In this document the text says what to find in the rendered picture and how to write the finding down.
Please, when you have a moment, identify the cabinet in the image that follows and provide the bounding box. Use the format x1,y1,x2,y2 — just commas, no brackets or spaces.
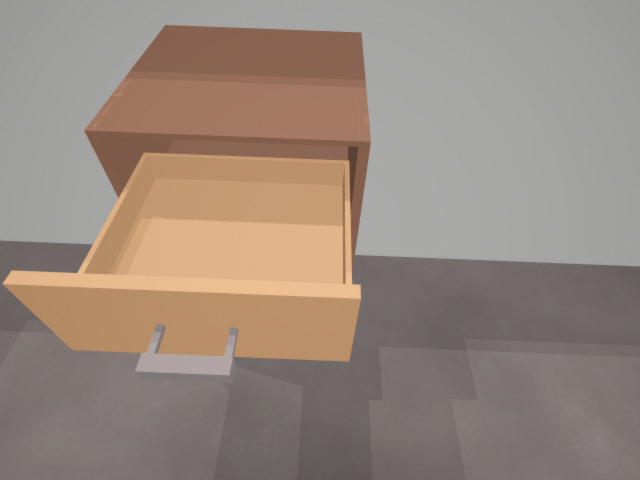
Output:
84,25,371,272

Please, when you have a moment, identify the handle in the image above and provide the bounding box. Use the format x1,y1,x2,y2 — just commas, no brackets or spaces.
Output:
135,324,239,383

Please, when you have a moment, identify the drawer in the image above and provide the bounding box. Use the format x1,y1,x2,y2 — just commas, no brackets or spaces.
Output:
3,153,361,362

